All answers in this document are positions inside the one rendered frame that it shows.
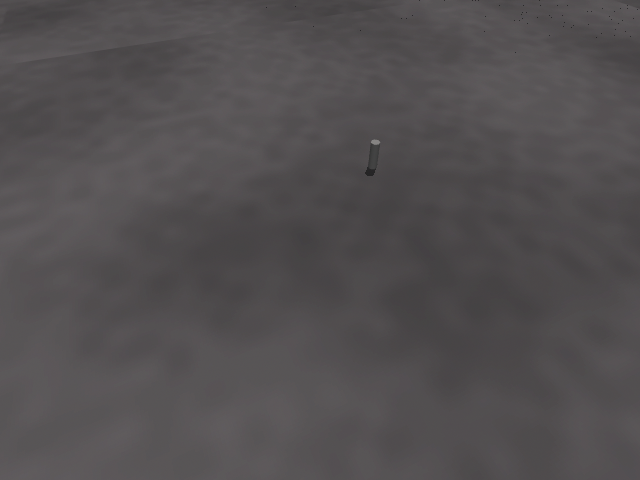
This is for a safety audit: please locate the can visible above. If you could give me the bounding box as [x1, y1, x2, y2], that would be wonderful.
[368, 140, 380, 169]

